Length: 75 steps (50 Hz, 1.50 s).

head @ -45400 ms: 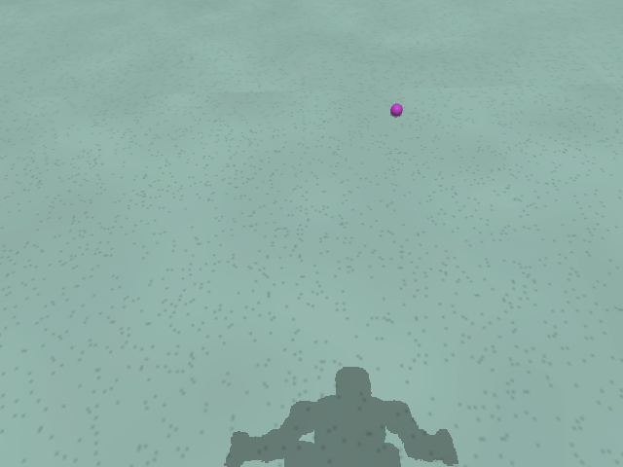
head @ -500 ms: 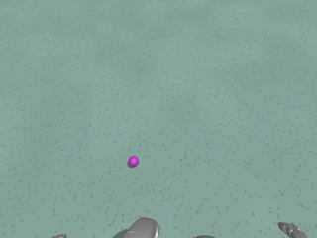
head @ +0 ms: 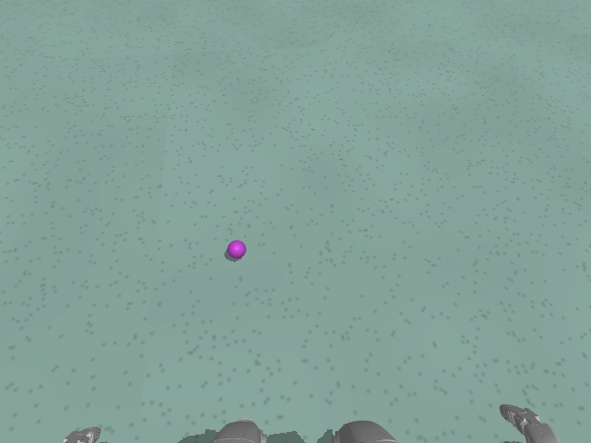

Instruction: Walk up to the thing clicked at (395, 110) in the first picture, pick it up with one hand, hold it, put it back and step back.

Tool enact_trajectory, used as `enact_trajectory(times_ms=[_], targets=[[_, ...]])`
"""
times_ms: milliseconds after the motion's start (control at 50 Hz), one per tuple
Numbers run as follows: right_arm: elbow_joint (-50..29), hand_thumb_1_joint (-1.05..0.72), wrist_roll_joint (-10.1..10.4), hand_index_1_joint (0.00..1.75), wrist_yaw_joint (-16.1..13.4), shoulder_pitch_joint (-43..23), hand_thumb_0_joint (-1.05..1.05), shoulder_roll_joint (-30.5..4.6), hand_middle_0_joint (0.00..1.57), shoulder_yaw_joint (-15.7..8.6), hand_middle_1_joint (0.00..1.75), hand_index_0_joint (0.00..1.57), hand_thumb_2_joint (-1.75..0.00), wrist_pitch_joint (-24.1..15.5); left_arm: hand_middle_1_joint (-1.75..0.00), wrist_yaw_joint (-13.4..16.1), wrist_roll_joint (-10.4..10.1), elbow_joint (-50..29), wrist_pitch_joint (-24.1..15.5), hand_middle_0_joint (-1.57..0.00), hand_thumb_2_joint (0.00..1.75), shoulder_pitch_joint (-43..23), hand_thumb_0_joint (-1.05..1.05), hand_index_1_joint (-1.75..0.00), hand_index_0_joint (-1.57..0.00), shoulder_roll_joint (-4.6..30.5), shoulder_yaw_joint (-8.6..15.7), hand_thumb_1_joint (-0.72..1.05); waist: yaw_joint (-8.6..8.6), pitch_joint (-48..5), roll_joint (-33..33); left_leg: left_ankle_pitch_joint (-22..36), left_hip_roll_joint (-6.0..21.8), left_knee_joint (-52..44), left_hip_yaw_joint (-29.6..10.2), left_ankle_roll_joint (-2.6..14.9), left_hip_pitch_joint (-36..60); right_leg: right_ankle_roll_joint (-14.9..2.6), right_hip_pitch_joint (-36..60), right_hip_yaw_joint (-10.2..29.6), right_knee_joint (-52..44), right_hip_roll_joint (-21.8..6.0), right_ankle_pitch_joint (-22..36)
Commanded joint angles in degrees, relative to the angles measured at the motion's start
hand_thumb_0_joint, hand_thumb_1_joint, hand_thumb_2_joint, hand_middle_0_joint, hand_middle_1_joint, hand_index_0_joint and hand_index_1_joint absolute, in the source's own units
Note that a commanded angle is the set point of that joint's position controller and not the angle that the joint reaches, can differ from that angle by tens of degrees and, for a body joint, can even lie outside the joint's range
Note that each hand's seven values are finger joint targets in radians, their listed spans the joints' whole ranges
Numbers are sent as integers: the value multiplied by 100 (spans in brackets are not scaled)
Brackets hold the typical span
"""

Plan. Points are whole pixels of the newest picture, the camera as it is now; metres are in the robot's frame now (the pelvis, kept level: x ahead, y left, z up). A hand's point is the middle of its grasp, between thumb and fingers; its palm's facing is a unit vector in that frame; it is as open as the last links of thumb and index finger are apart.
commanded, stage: step back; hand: left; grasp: from above
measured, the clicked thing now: (236, 249) +0.79 +0.24 -0.73
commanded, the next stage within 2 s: stand in 1.58 s
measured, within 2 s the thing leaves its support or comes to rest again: neither
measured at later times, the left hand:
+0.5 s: hand out of the picture -0.09 +0.26 -0.14, palm faces +0.08 -0.90 -0.42, open 7.4 cm
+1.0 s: hand out of the picture -0.23 +0.24 -0.15, palm faces +0.09 -0.93 -0.37, open 7.4 cm
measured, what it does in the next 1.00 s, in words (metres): walks backwards: right foot, then left foot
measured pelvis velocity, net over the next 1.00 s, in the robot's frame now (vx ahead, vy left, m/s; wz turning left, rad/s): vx -0.24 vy -0.02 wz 0.07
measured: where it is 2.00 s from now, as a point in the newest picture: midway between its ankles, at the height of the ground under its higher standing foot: outside the picture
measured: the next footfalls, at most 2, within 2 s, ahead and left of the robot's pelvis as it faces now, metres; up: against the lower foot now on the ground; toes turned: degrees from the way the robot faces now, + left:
right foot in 0.10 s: -0.04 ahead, -0.14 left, +0.00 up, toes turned +0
left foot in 0.44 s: -0.18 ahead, +0.10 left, +0.00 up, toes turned +1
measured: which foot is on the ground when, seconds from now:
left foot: down 0.00-0.12, up 0.14-0.42, down 0.44-1.00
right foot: up 0.00-0.08, down 0.10-0.48, up 0.50-0.68, down 0.70-1.00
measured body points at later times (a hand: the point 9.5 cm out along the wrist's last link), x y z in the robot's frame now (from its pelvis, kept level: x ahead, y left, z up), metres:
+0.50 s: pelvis -0.18 -0.03 -0.01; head -0.13 -0.02 +0.44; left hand -0.09 +0.30 -0.12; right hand -0.08 -0.33 -0.13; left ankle -0.18 +0.09 -0.73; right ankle -0.09 -0.14 -0.72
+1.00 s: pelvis -0.24 -0.02 +0.00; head -0.23 -0.03 +0.45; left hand -0.23 +0.29 -0.12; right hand -0.16 -0.34 -0.12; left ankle -0.22 +0.10 -0.73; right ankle -0.24 -0.16 -0.73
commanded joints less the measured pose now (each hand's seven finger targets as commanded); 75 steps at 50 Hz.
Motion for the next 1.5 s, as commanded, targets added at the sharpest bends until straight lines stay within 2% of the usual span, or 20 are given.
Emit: enact_trajectory(times_ms=[0,80,100,120,180,340,420,460,520,660,680,720,740,920,980,1020,1120,1200,1320,1480], targets=[[-417,-90,-29,30,-72,84,0,-1647,20,-507,30,20,-90,-10,-30,17,31,-377,-168,-20,90,192,0,-30,-20,857,197,90,-203,-1400,1436,1860,1315,-739,-1339,1196,1343,-92,64,-346,-1757,-327,113],[-501,-90,99,30,-32,-105,0,-1437,20,-394,30,20,-90,141,-30,-7,159,41,-249,-20,90,963,0,-30,-20,1139,297,90,70,-1437,582,-11,571,145,-931,415,-410,-445,1579,113,-3863,-659,1125],[-694,-90,165,30,-64,-409,0,-1095,20,-329,30,20,-90,96,-30,-19,185,-135,-237,-20,90,714,0,-30,-20,1815,468,90,246,-1071,-1226,-1524,-664,1276,-454,-15,-1454,-1136,1104,1962,-4310,-1954,1147],[-644,-90,104,30,-155,-555,0,-1295,20,-438,30,20,-90,132,-30,3,223,-355,-230,-20,90,298,0,-30,-20,2213,515,90,399,-696,-1527,-2294,-619,2693,-861,-194,-984,-1922,-462,2931,-4744,-2962,1057],[-219,-90,214,30,-121,176,0,-1278,20,-387,30,20,-90,101,-30,99,175,-568,-301,-20,90,-740,0,-30,-20,1386,285,90,-335,-605,-418,-1459,-887,3507,-1072,-120,-812,-1311,-179,734,-3779,-1867,2964],[-271,-90,54,30,-92,148,0,-1057,20,-303,30,20,-90,-12,-30,198,144,-532,-210,-20,90,259,0,-30,-20,1235,264,90,281,-1382,-983,-1700,-460,633,-223,-193,-604,-1287,2079,625,-2956,-1895,4366],[123,-90,-55,30,-58,790,0,-1358,20,-495,30,20,-90,-28,-30,129,53,-589,-127,-20,90,-14,0,-30,-20,1070,100,90,-75,-1478,-295,-504,124,-1426,-815,210,1278,-685,277,360,-2434,-1567,2300],[-57,-90,-35,30,40,252,0,-2286,20,-642,30,20,-90,-13,-30,188,50,-604,-157,-20,90,-669,0,-30,-20,1182,181,90,-408,-990,1498,-901,2053,-2097,-3284,1637,-177,-221,-284,-374,-242,-353,-700],[-76,-90,-103,30,-29,-318,0,-1577,20,-408,30,20,-90,-122,-30,110,-39,-168,-155,-20,90,-44,0,-30,-20,1044,169,90,126,-813,500,-142,1154,-1572,-1661,1082,-160,-355,-196,260,528,-101,202],[80,-90,-116,30,94,-103,0,-1477,20,-456,30,20,-90,-52,-30,-31,96,380,-488,-20,90,410,0,-30,-20,781,120,90,53,-905,996,-1911,830,-1124,-1124,770,85,-369,1402,-733,-4130,-172,786],[101,-90,-78,30,92,22,0,-1231,20,-385,30,20,-90,-33,-30,10,154,503,-543,-20,90,578,0,-30,-20,936,181,90,105,-956,580,-1886,626,-523,-909,536,-423,-450,2045,-259,-4369,-301,911],[9,-90,-35,30,69,-288,0,-1048,20,-338,30,20,-90,-50,-30,29,253,372,-589,-20,90,306,0,-30,-20,1779,334,90,270,-461,-809,-1963,-216,1084,-577,-67,-1052,-1372,479,2844,-5214,-2348,-2274],[111,-90,-6,30,83,-236,0,-1281,20,-415,30,20,-90,-66,-30,35,235,190,-631,-20,90,-221,0,-30,-20,1703,300,90,52,-9,-436,-1666,-46,1485,-945,-106,-617,-1482,-279,2846,-5236,-2479,-2393],[595,-90,-1,30,176,372,0,-1021,20,-400,30,20,-90,-313,-30,-63,141,339,-573,-20,90,-284,0,-30,-20,1227,106,90,-128,-592,-532,-548,-317,-859,-45,-83,1055,-902,85,510,-4160,-1505,245],[583,-90,-39,30,82,334,0,-1536,20,-468,30,20,-90,-434,-30,-84,-37,435,-524,-20,90,-55,0,-30,-20,659,-104,90,-117,-1036,921,-1605,1329,-2098,-2607,676,1455,-289,-409,-622,-2336,-428,492],[557,-90,-26,30,108,163,0,-1631,20,-492,30,20,-90,-419,-30,-56,4,491,-529,-20,90,-99,0,-30,-20,1008,-12,90,-95,-866,601,-1876,1524,-2092,-2534,1106,733,-331,64,-435,-1848,-578,-34],[570,-90,80,30,114,-235,0,-1185,20,-313,30,20,-90,-320,-30,-8,41,860,-659,-20,90,261,0,-30,-20,841,-9,90,168,-1087,961,516,692,-1071,-1036,313,246,-381,1729,-563,-3999,-570,1702],[711,-90,73,30,79,-46,0,-971,20,-248,30,20,-90,-316,-30,10,76,732,-688,-20,90,-253,0,-30,-20,1423,72,90,-64,-866,-152,-680,-75,-202,-294,-48,-77,-1176,1489,1049,-4055,-1982,1684],[939,-90,102,30,83,2,0,-1171,20,-278,30,20,-90,-436,-30,32,-29,774,-649,-20,90,-577,0,-30,-20,979,-41,90,-42,-1319,60,2419,567,-751,-925,414,1103,-381,1319,-476,-3164,-914,3140],[896,-90,118,30,20,-410,0,-1140,20,-305,30,20,-90,-340,-30,60,-8,920,-611,-20,90,-547,0,-30,-20,992,-62,90,71,-1508,404,2016,462,-588,-751,349,865,-458,1770,-498,-3245,-937,3057]])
